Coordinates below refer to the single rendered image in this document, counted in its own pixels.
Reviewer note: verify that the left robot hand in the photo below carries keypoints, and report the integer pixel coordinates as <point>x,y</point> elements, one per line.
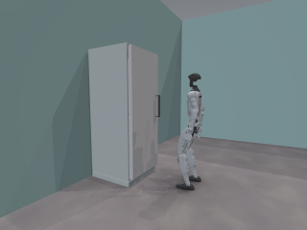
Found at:
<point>188,138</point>

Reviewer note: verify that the right robot thigh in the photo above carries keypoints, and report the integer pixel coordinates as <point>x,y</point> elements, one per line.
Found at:
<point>189,152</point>

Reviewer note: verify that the right robot hand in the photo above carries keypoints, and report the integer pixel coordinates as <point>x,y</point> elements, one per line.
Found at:
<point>198,133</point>

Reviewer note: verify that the robot right upper arm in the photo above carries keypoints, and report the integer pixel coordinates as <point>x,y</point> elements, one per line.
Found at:
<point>202,105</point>

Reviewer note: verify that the robot left forearm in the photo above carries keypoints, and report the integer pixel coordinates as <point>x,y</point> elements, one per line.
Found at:
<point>193,120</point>

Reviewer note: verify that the robot right forearm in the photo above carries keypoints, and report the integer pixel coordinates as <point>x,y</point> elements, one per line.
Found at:
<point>200,118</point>

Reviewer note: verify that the fridge door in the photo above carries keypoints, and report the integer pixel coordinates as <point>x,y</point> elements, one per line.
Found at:
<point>143,107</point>

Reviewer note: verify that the robot left upper arm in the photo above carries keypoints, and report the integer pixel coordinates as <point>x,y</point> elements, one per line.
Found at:
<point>193,101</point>

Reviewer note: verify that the robot head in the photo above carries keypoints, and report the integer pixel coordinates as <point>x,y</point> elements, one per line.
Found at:
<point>194,77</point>

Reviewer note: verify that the handle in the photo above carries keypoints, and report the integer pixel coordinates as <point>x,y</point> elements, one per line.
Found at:
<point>158,105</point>

